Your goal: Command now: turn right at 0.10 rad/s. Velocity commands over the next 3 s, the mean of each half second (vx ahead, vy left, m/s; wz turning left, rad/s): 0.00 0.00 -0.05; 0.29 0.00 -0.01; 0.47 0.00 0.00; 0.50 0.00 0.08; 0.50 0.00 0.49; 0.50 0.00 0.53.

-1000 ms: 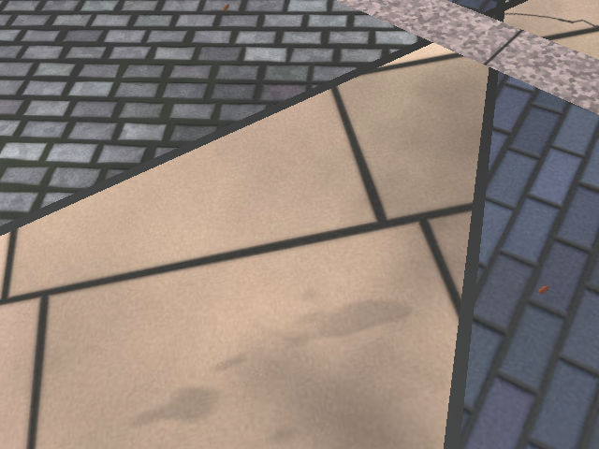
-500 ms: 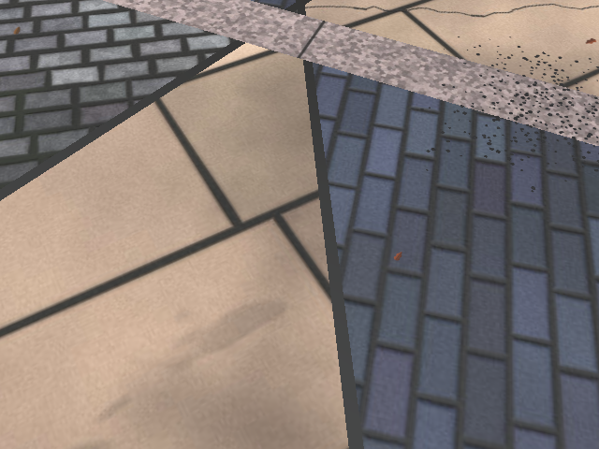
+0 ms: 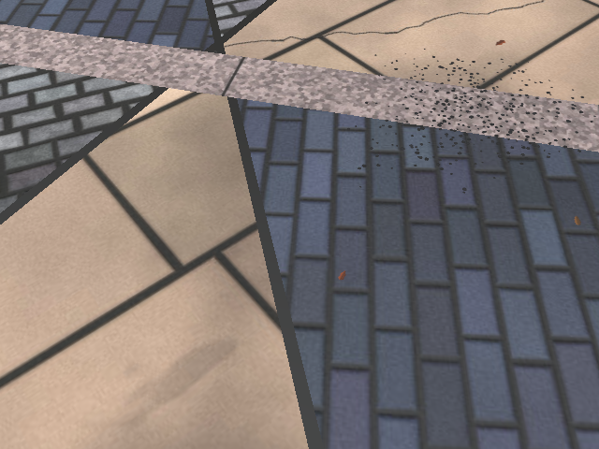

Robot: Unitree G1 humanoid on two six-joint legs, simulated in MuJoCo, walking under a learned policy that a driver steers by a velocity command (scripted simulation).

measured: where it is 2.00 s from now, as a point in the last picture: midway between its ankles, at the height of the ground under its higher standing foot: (303, 346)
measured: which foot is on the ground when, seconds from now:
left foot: up 0.00-0.00, down 0.02-0.76, up 0.78-1.00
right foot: down 0.00-1.00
